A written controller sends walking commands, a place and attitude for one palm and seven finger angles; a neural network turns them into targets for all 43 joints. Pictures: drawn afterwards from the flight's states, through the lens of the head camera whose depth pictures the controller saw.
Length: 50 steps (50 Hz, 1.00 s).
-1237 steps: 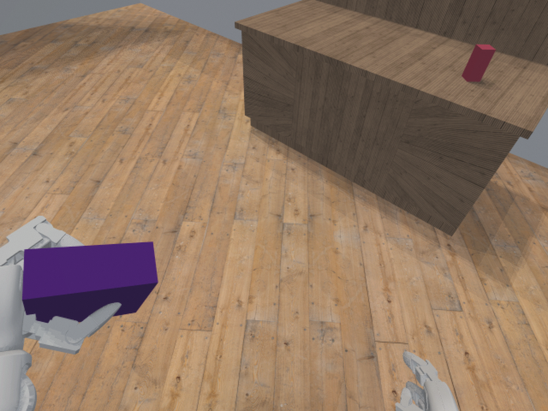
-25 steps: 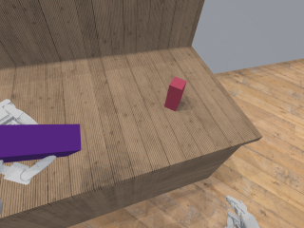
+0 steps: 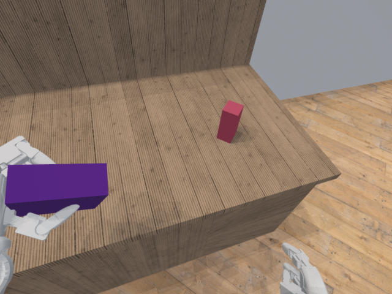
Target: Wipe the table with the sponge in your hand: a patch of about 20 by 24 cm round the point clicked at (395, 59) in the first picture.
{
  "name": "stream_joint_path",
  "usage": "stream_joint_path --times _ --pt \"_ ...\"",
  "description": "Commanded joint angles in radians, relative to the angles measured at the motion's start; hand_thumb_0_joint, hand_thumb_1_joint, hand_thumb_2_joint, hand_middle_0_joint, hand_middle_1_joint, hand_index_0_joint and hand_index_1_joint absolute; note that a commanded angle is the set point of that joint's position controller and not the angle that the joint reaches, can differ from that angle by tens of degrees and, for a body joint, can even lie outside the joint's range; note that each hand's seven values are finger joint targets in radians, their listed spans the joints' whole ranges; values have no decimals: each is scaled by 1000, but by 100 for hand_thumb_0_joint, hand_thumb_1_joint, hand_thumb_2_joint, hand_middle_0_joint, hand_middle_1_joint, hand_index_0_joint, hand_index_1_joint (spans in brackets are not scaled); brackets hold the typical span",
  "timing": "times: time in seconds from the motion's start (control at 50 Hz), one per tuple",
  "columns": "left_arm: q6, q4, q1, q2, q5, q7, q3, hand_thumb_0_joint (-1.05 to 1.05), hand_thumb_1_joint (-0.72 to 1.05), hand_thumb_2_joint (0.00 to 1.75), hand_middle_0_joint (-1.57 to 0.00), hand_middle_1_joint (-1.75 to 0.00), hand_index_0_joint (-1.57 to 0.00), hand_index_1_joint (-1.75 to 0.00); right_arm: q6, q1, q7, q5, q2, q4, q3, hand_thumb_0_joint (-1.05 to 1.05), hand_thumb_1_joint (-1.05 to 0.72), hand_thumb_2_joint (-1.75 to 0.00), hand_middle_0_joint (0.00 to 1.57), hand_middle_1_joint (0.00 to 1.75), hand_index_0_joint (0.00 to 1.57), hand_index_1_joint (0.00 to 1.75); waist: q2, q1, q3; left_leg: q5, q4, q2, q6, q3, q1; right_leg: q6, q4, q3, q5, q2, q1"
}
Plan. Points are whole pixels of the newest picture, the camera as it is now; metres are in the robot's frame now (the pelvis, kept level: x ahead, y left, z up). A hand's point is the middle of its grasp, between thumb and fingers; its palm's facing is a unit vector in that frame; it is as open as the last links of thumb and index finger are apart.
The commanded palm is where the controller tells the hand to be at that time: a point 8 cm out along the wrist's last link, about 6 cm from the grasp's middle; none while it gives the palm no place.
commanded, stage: come to a stop and stand still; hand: left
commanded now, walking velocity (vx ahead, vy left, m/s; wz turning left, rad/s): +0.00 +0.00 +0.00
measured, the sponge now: (73, 190) +0.23 +0.22 +0.14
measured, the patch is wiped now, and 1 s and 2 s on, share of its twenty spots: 0.00 0.00 0.00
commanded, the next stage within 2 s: look again from close up in 0.34 s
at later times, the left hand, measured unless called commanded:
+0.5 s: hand (50, 200) +0.20 +0.24 +0.16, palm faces +0.35 -0.87 -0.34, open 9.2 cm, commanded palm +0.15 +0.26 +0.18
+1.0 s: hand (26, 155) +0.24 +0.27 +0.21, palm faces +0.44 -0.81 -0.38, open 9.2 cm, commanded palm +0.16 +0.27 +0.18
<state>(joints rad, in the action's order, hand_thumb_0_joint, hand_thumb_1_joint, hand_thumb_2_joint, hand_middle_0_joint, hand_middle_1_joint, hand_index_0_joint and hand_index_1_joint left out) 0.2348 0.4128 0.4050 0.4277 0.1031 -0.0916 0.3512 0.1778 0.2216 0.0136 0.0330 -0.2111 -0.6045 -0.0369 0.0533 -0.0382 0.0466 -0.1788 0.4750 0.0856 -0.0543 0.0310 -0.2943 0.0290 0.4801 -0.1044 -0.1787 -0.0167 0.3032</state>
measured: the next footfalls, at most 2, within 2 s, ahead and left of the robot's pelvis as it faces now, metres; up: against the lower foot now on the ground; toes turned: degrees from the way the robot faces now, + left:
none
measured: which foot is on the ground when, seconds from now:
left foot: down 0.00-1.00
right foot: down 0.00-1.00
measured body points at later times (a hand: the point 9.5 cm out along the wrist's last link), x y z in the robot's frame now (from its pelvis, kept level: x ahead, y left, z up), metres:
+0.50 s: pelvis -0.01 -0.02 +0.00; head +0.00 +0.00 +0.45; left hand +0.18 +0.28 +0.18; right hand +0.16 -0.25 -0.07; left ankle +0.04 +0.08 -0.74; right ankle +0.05 -0.10 -0.74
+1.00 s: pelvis -0.01 -0.01 -0.01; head -0.02 -0.01 +0.44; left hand +0.21 +0.31 +0.23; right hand +0.18 -0.24 -0.08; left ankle +0.04 +0.08 -0.74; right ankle +0.05 -0.10 -0.74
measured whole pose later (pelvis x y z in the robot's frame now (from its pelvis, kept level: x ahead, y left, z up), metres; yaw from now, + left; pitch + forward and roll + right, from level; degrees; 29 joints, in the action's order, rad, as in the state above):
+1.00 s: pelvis -0.01 -0.01 -0.01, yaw +0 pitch -3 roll +0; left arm 0.01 0.30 0.11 0.51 0.10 -0.06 0.39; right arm 0.13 0.18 -0.02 0.04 -0.27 -0.64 -0.07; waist -0.01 -0.06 0.03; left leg -0.21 0.55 0.06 -0.04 0.02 -0.29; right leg 0.05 0.53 -0.08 -0.19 0.02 0.29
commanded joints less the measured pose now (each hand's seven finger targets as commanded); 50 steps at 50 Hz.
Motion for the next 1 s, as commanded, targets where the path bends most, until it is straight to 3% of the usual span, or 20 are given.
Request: stream_joint_path --times 0.0,0.12,0.14,0.42,0.44,0.46,0.54,0.56,0.64,0.66,0.74,0.82,0.84,0.86,0.88,0.9,0.92,0.94,0.96,0.98 --pt "73 231 -96 173 26 -14 109 0 10 130 -120 -160 -120 -160 65 -72 -12 13 -157 156 71 0 -90 -90 20 30 20 30 -102 9 -166 -19 -109 -157 58 169 12 -3 -80 134 -24 -106 -83" --pt "65 214 -59 180 40 -12 124 0 10 130 -120 -160 -120 -160 76 -73 -16 20 -151 158 75 0 -90 -90 20 30 20 30 -74 13 -162 -36 -82 -140 45 157 11 -1 -135 163 -49 -127 -76" --pt "62 215 -51 200 37 -14 142 0 10 130 -120 -160 -120 -160 76 -85 -15 24 -155 154 76 0 -90 -90 20 30 20 30 -95 17 -175 -26 -84 -141 42 161 29 3 -135 169 -45 -124 -69" --pt "51 217 -72 172 43 -16 108 0 10 130 -120 -160 -120 -160 89 -73 -27 23 -145 153 73 0 -90 -90 20 30 20 30 -77 18 -140 -107 -87 -136 27 158 21 -4 -199 177 -174 -130 -34" --pt "45 207 -68 192 40 -18 124 0 10 130 -120 -160 -120 -160 87 -87 -25 24 -149 150 73 0 -90 -90 20 30 20 30 -99 21 -143 -100 -93 -138 26 161 36 -2 -199 181 -166 -124 -24" --pt "48 222 -67 164 41 -15 101 0 10 130 -120 -160 -120 -160 89 -76 -26 23 -142 153 71 0 -90 -90 20 30 20 30 -108 19 -151 -98 -99 -141 27 161 27 -5 -185 166 -152 -123 -47" --pt "42 217 -70 188 36 -18 120 0 10 130 -120 -160 -120 -160 88 -90 -26 23 -148 148 73 0 -90 -90 20 30 20 30 -100 20 -152 -79 -101 -142 26 167 34 -4 -182 170 -133 -118 -45" --pt "44 234 -69 164 38 -16 99 0 10 130 -120 -160 -120 -160 88 -83 -26 22 -142 153 69 0 -90 -90 20 30 20 30 -121 18 -162 -75 -105 -145 28 165 27 -6 -169 159 -118 -119 -66" --pt "35 220 -60 191 36 -19 130 0 10 130 -120 -160 -120 -160 81 -98 -28 21 -143 148 71 0 -90 -90 20 30 20 30 -99 18 -160 -55 -108 -144 29 169 32 -7 -170 162 -95 -116 -67" --pt "36 228 -58 159 38 -15 103 0 10 130 -120 -160 -120 -160 80 -89 -28 22 -138 154 69 0 -90 -90 20 30 20 30 -106 18 -158 -57 -112 -149 31 168 26 -8 -163 152 -91 -118 -77" --pt "33 219 -65 179 33 -17 119 0 10 130 -120 -160 -120 -160 74 -99 -28 22 -145 153 70 0 -90 -90 20 30 20 30 -104 19 -147 -74 -122 -151 29 177 27 -7 -169 154 -110 -113 -60" --pt "32 234 -66 154 34 -15 93 0 10 130 -120 -160 -120 -160 71 -93 -31 22 -139 164 68 0 -90 -90 20 30 20 30 -95 16 -136 -98 -127 -152 27 172 15 -12 -174 156 -126 -115 -66" --pt "210 643 -993 888 -99 -19 327 0 10 130 -120 -160 -120 -160 18 71 -110 97 -224 258 -123 0 -90 -90 20 30 20 30 -343 111 -141 -424 -51 -130 -43 136 -230 -71 -42 187 -204 -20 -194" --pt "-22 108 -696 416 -121 -8 256 0 10 130 -120 -160 -120 -160 19 -111 -87 -43 -136 104 59 0 -90 -90 20 30 20 30 -350 -12 -294 -122 -37 -79 36 13 32 1 -9 92 -137 -8 -145" --pt "-103 24 -519 304 -27 -18 129 0 10 130 -120 -160 -120 -160 25 -94 -40 -31 -207 139 66 0 -90 -90 20 30 20 30 -273 2 -248 -92 -54 -79 80 77 70 21 29 23 -84 27 -30" --pt "-147 15 -481 217 -13 4 115 0 10 130 -120 -160 -120 -160 20 -146 -38 -21 -217 123 62 0 -90 -90 20 30 20 30 -174 3 -210 -230 -62 -97 58 53 104 9 -28 41 -114 26 22" --pt "-206 32 -379 191 24 26 87 0 10 130 -120 -160 -120 -160 11 -172 -50 6 -195 137 47 0 -90 -90 20 30 20 30 -195 -28 -200 -283 -71 -75 46 46 87 11 -32 52 -109 17 -25" --pt "-269 -8 -287 111 35 49 24 0 10 130 -120 -160 -120 -160 14 -221 -40 39 -173 156 17 0 -90 -90 20 30 20 30 -152 -21 -125 -332 -91 -80 52 45 54 13 -36 46 -148 37 -5" --pt "-300 36 -221 150 8 64 33 0 10 130 -120 -160 -120 -160 5 -186 -44 29 -196 144 27 0 -90 -90 20 30 20 30 -101 -32 -111 -323 -118 -86 46 55 24 7 -32 34 -139 32 -28" --pt "-325 86 -203 191 -40 72 30 0 10 130 -120 -160 -120 -160 -6 -216 -37 30 -198 165 22 0 -90 -90 20 30 20 30 -81 -24 -75 -303 -125 -81 35 56 -5 4 -26 35 -145 37 -31"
